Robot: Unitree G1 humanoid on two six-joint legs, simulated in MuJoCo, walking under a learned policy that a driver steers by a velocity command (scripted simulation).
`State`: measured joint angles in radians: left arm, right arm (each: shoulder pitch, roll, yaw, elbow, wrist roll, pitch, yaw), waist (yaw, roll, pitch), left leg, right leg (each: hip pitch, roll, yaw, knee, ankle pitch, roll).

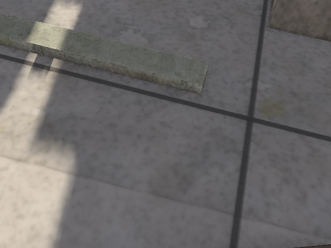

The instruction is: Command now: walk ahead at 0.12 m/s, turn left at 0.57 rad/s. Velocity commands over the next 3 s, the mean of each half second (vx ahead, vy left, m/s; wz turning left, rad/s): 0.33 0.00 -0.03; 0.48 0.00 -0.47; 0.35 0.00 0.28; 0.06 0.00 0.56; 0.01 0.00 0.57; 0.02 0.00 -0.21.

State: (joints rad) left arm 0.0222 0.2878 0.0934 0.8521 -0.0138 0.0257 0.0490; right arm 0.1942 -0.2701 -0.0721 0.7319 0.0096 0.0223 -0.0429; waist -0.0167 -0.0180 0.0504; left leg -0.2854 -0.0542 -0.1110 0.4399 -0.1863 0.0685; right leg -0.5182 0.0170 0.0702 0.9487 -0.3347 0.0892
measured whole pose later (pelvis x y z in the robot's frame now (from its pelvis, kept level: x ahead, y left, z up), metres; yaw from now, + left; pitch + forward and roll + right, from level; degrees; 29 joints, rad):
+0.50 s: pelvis +0.14 -0.04 +0.00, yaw -4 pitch +2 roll +2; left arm 0.51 0.16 0.02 0.99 -0.01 -0.03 0.02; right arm 0.09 -0.24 -0.04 0.68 0.00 -0.09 0.02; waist 0.08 0.03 0.01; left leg -0.72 0.04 0.00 0.94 -0.19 -0.04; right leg -0.01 0.02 0.15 0.28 -0.31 -0.04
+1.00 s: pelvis +0.36 -0.09 +0.03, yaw -19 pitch -2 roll +1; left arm 0.32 0.30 0.09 0.77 -0.01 -0.04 -0.03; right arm 0.11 -0.30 -0.11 0.77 0.07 -0.12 0.05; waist 0.04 0.08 0.02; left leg -0.36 0.08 0.00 1.04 -0.40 0.07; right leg -0.34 0.03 -0.08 0.74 -0.40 -0.10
